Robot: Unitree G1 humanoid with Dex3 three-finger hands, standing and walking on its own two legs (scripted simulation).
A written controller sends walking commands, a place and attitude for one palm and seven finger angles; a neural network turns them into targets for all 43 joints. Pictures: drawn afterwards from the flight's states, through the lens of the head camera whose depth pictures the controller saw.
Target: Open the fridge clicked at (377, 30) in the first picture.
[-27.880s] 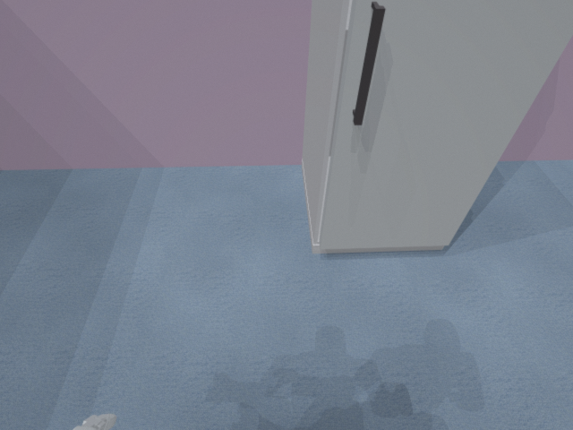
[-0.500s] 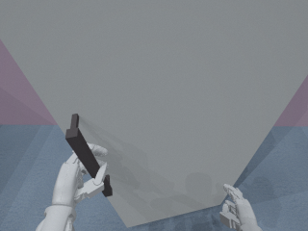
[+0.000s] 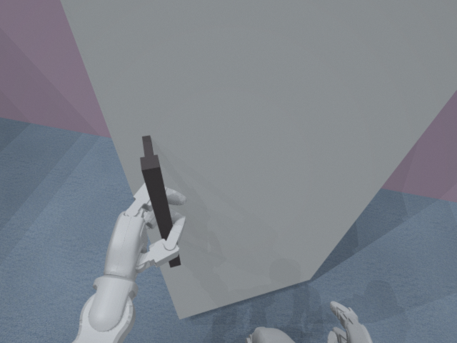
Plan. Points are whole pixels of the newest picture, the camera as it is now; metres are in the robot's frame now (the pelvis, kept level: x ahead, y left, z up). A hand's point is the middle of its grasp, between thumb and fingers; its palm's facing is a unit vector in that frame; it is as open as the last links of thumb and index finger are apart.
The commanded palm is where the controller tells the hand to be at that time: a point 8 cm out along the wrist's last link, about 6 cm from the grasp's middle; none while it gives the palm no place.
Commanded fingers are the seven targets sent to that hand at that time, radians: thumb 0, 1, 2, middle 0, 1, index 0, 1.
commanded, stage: walk backward, drawing the door open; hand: left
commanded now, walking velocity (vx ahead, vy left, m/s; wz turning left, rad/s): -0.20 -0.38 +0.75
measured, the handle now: (163, 213) +0.30 +0.10 +0.10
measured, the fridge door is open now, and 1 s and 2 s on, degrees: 28 58 77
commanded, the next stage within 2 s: stop walking and hold the door back in 1.42 s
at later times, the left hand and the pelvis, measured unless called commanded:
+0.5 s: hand (225, 328) +0.14 +0.01 +0.10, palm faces +0.31 -0.93 -0.18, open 6.3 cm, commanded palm +0.09 +0.05 +0.10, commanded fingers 0.00 0.90 0.90 -0.45 -1.40 -0.45 -1.40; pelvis -0.06 -0.18 +0.00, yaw +21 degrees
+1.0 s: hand out of the picture +0.05 -0.09 +0.10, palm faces +0.77 -0.58 -0.28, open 6.3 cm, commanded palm -0.01 -0.09 +0.10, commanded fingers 0.00 0.90 0.90 -0.45 -1.40 -0.45 -1.40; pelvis -0.04 -0.40 -0.02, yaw +42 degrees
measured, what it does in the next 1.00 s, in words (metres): steps to the right, turning left: right foot, then left foot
